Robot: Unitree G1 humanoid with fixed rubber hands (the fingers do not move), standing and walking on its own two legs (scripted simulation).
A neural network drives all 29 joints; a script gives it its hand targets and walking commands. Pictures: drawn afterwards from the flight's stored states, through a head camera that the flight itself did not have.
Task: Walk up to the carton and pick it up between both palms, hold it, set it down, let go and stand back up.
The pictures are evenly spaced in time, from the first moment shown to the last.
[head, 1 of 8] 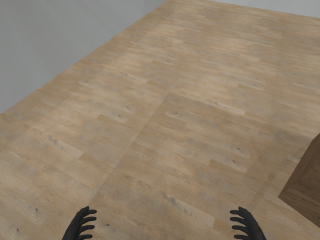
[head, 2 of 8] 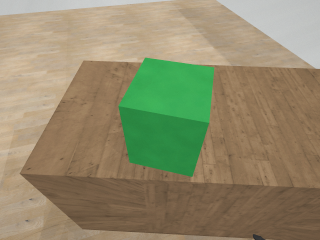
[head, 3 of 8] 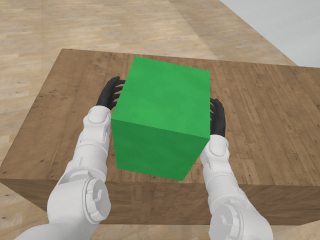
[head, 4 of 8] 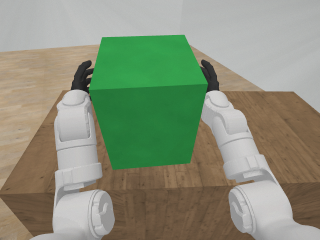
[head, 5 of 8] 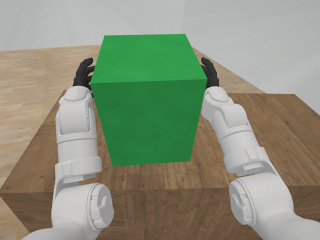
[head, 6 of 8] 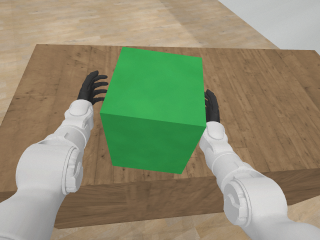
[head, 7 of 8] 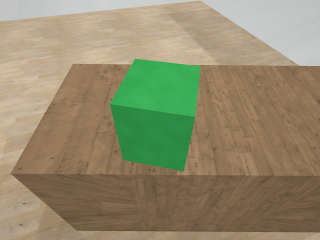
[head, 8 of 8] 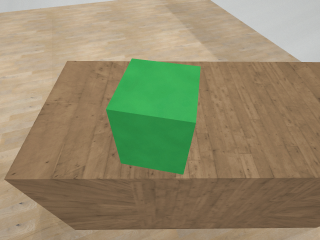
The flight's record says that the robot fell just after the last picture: no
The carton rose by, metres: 0.20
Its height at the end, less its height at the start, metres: +0.00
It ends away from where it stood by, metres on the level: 0.02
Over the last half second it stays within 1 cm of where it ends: yes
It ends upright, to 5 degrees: yes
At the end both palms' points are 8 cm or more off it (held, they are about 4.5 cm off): yes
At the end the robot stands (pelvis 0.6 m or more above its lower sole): yes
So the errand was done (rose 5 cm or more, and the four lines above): yes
